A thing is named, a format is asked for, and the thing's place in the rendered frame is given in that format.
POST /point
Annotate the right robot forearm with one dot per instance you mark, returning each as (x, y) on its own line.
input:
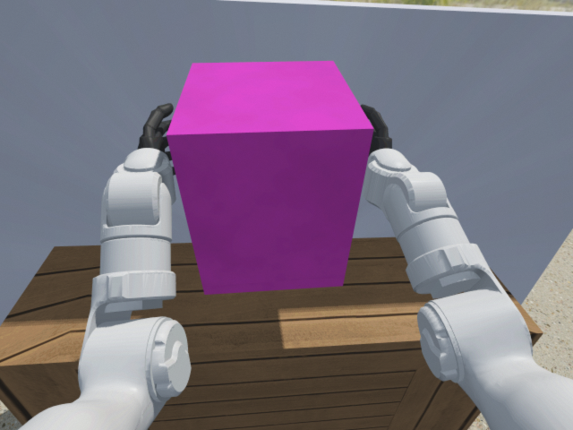
(440, 259)

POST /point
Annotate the carton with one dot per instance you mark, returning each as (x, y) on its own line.
(270, 159)

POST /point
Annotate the left robot forearm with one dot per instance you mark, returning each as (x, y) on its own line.
(135, 236)

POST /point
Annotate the right robot upper arm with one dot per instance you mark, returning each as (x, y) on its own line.
(476, 339)

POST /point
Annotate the pedestal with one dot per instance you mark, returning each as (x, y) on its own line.
(334, 358)

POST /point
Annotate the left robot upper arm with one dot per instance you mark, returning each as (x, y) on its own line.
(129, 370)

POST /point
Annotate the right robot hand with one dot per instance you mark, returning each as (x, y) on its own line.
(380, 137)

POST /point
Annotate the left robot hand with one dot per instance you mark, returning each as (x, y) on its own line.
(154, 129)

